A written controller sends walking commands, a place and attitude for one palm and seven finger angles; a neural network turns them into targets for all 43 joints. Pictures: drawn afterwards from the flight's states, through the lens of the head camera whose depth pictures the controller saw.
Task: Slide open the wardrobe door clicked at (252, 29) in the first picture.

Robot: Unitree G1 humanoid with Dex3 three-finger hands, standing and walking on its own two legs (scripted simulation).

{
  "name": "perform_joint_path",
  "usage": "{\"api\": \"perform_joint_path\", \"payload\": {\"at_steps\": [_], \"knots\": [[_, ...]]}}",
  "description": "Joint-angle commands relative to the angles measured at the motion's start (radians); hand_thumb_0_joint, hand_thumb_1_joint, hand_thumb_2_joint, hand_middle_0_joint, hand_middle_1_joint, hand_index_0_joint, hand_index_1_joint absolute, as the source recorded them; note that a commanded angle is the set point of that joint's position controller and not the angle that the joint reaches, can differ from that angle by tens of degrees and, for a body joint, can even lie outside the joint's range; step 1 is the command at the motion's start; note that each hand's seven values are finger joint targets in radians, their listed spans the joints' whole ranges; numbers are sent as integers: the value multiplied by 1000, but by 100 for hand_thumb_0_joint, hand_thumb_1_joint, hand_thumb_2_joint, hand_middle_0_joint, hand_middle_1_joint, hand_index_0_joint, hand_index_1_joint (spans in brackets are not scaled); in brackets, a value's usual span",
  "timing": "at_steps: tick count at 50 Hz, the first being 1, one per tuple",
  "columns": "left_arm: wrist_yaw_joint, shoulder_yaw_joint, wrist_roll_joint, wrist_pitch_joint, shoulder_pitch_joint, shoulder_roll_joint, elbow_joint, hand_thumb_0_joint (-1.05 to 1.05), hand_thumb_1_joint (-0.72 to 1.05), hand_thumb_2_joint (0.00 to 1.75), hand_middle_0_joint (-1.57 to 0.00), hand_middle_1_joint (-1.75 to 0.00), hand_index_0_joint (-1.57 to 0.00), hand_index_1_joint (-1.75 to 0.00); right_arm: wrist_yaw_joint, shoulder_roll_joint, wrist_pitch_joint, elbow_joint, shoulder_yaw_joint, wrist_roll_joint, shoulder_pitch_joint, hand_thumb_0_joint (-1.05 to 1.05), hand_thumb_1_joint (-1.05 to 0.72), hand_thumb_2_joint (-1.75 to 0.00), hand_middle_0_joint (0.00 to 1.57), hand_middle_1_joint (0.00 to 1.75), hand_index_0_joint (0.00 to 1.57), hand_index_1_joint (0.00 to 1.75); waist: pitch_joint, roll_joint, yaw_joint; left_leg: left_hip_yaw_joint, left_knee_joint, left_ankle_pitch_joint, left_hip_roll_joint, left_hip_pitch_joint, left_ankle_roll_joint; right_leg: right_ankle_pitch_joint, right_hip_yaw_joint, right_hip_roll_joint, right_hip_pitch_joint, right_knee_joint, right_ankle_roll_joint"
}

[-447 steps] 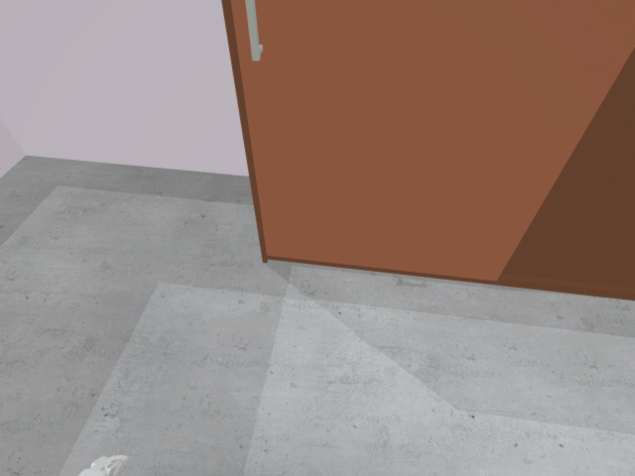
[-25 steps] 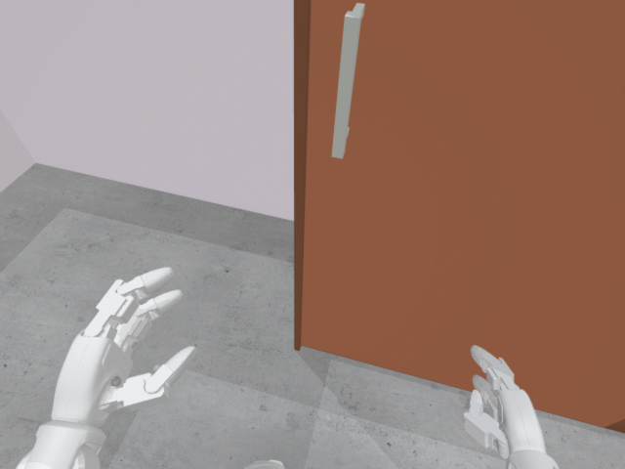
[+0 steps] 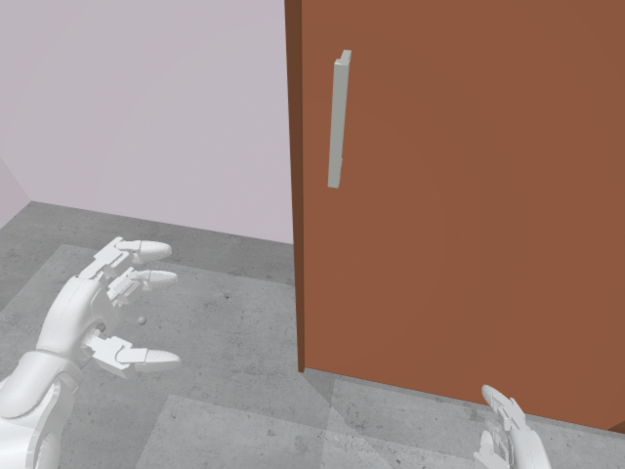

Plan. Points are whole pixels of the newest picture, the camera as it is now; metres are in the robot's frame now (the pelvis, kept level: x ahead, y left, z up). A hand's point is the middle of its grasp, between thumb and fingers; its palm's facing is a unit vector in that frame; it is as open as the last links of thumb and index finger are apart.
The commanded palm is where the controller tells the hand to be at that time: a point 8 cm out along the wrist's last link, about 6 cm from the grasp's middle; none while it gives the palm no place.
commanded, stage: raise the hand with hooked fingers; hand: left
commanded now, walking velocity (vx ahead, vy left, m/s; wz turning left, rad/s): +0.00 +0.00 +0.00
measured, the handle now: (339, 124) +0.53 +0.02 +0.19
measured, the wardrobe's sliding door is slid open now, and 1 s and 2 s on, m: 0.00 0.00 0.00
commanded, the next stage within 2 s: move the hooked fingers beside the handle in 1.00 s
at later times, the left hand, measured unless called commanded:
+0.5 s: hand (62, 215) +0.27 +0.27 +0.23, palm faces +0.01 -0.99 -0.15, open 13.9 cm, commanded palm +0.25 +0.30 +0.22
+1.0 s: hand (92, 228) +0.28 +0.25 +0.21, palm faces -0.01 -0.99 -0.13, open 14.0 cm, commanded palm +0.24 +0.29 +0.22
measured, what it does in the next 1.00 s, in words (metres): stands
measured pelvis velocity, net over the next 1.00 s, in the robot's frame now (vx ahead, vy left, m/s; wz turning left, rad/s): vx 0.00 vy -0.03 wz -0.01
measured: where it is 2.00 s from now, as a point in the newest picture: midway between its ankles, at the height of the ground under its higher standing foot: outside the picture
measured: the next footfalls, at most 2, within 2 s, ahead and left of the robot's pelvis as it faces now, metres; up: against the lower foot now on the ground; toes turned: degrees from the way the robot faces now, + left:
none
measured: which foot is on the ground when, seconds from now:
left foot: down 0.00-1.00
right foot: down 0.00-1.00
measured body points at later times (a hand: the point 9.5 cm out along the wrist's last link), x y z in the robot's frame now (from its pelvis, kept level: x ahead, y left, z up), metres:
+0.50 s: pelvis +0.01 -0.02 +0.01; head -0.01 -0.04 +0.46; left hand +0.27 +0.32 +0.24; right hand +0.21 -0.22 -0.06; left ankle +0.00 +0.06 -0.72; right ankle +0.02 -0.11 -0.72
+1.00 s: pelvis +0.00 -0.03 +0.01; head -0.02 -0.05 +0.46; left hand +0.27 +0.30 +0.22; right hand +0.20 -0.25 -0.05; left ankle +0.00 +0.06 -0.72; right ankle +0.02 -0.11 -0.72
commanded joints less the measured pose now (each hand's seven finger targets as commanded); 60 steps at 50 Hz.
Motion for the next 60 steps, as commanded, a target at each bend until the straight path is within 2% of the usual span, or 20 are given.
{"api": "perform_joint_path", "payload": {"at_steps": [1, 5, 8, 12, 16, 18, 21, 24, 27, 28, 32, 35, 38, 41, 45, 52, 55, 57, 58, 60], "knots": [[2, 216, -65, -71, -304, 267, -270, 0, -41, 34, -29, -114, -29, -114, -19, -92, -70, -173, -21, -4, -131, 0, -90, -90, 20, 30, 20, 30, -181, 83, 20, -140, -198, 257, 82, 139, -98, 144, 1, 3, 97, -98, -26], [-35, 203, -79, -27, -350, 251, -143, 0, -50, 30, -30, -120, -30, -120, -11, -95, -56, -151, -12, 1, -128, 0, -90, -90, 20, 30, 20, 30, -94, 79, 12, -128, -218, 285, 80, 137, -101, 189, 3, 9, 96, -128, -27], [-79, 168, -63, 57, -381, 243, -53, 0, -50, 30, -30, -120, -30, -120, -6, -103, -34, -152, -9, 10, -129, 0, -90, -90, 20, 30, 20, 30, -48, 67, 11, -116, -231, 277, 78, 128, -93, 191, 12, 7, 93, -152, -29], [-109, 192, -42, 133, -508, 321, -89, 0, -50, 30, -30, -120, -30, -120, -5, -107, -7, -179, -5, 18, -155, 0, -90, -90, 20, 30, 20, 30, -113, 41, 5, -120, -239, 270, 74, 155, -81, 184, 13, 2, 115, -161, -26], [-117, 316, -63, 110, -586, 447, -182, 0, -50, 30, -30, -120, -30, -120, 0, -90, 2, -199, 6, 6, -175, 0, -90, -90, 20, 30, 20, 30, -257, 46, 31, -116, -229, 369, 61, 229, -81, 266, 18, 8, 199, -170, -29], [-116, 362, -79, 98, -590, 485, -174, 0, -50, 30, -30, -120, -30, -120, 4, -86, 5, -192, 13, 3, -182, 0, -90, -90, 20, 30, 20, 30, -255, 66, 43, -105, -228, 394, 56, 231, -79, 292, 22, 14, 224, -183, -33], [-134, 337, -88, 122, -612, 447, -23, 0, -50, 30, -30, -120, -30, -120, 3, -94, 19, -163, 13, 14, -174, 0, -90, -90, 20, 30, 20, 30, -151, 61, 20, -102, -248, 348, 60, 196, -79, 266, 13, 7, 174, -201, -33], [-169, 295, -76, 199, -657, 447, 113, 0, -50, 30, -30, -120, -30, -120, 5, -115, 36, -153, 8, 28, -178, 0, -90, -90, 20, 30, 20, 30, -79, 60, 10, -88, -250, 282, 58, 146, -63, 229, 40, -10, 140, -221, -28], [-198, 228, -59, 254, -653, 401, 164, 0, -50, 30, -30, -120, -30, -120, 9, -125, 41, -170, 0, 38, -181, 0, -90, -90, 20, 30, 20, 30, -102, 21, 1, -94, -238, 265, 59, 145, -57, 207, 46, -17, 124, -206, -23], [-211, 220, -65, 255, -632, 388, 143, 0, -50, 30, -30, -120, -30, -120, 16, -124, 42, -185, 0, 37, -190, 0, -90, -90, 20, 30, 20, 30, -137, -13, 10, -91, -221, 292, 59, 152, -55, 242, 62, -21, 149, -197, -20], [-211, 316, -84, 191, -647, 478, -49, 0, -50, 30, -30, -120, -30, -120, 26, -109, 40, -218, -2, 31, -213, 0, -90, -90, 20, 30, 20, 30, -297, -15, 29, -80, -190, 333, 50, 179, -46, 298, 89, -28, 239, -172, -9], [-175, 403, -106, 138, -623, 529, -69, 0, -50, 30, -30, -120, -30, -120, 26, -100, 36, -211, -1, 19, -209, 0, -90, -90, 20, 30, 20, 30, -251, -4, 41, -74, -193, 321, 52, 150, -43, 288, 98, -27, 241, -185, -11], [-127, 434, -91, 136, -627, 552, -48, 0, -50, 30, -30, -120, -30, -120, 23, -104, 38, -193, -6, 18, -205, 0, -90, -90, 20, 30, 20, 30, -162, 79, 54, -62, -208, 304, 54, 134, -45, 251, 88, -24, 204, -205, -15], [-109, 350, -63, 179, -651, 473, 12, 0, -50, 30, -30, -120, -30, -120, 15, -105, 43, -186, -6, 26, -198, 0, -90, -90, 20, 30, 20, 30, -95, 156, 27, -61, -228, 264, 57, 138, -51, 206, 77, -28, 148, -213, -23], [-138, 267, -56, 220, -663, 414, 19, 0, -50, 30, -30, -120, -30, -120, 7, -114, 49, -194, -10, 36, -196, 0, -90, -90, 20, 30, 20, 30, -148, 37, 7, -67, -213, 239, 62, 145, -43, 186, 100, -33, 160, -211, 2], [-159, 359, -85, 166, -641, 493, -11, 0, -50, 30, -30, -120, -30, -120, 6, -110, 37, -196, -6, 26, -209, 0, -90, -90, 20, 30, 20, 30, -204, -1, 25, -76, -202, 235, 56, 142, -40, 159, 108, -31, 192, -208, -5], [-149, 364, -88, 170, -640, 491, 34, 0, -50, 30, -30, -120, -30, -120, 10, -110, 41, -184, -3, 26, -211, 0, -90, -90, 20, 30, 20, 30, -140, 8, 25, -75, -201, 217, 59, 106, -44, 129, 118, -38, 166, -218, -6], [-143, 292, -78, 174, -704, 433, 82, 0, -50, 30, -30, -120, -30, -120, 7, -111, 39, -171, -3, 32, -204, 0, -90, -90, 20, 30, 20, 30, -87, 31, 0, -82, -210, 173, 63, 110, -48, 70, 105, -32, 101, -226, -11], [-143, 248, -72, 177, -743, 405, 64, 0, -50, 30, -30, -120, -30, -120, 7, -108, 38, -174, -1, 33, -213, 0, -90, -90, 20, 30, 20, 30, -81, 60, -1, -82, -207, 168, 67, 118, -52, 55, 125, -37, 97, -232, -12], [-132, 176, -53, 175, -854, 370, 44, 0, -50, 30, -30, -120, -30, -120, -3, -106, 29, -171, 1, 38, -206, 0, -90, -90, 20, 30, 20, 30, -99, 108, -23, -93, -228, 133, 63, 152, -51, 41, 88, -28, 69, -220, -19]]}}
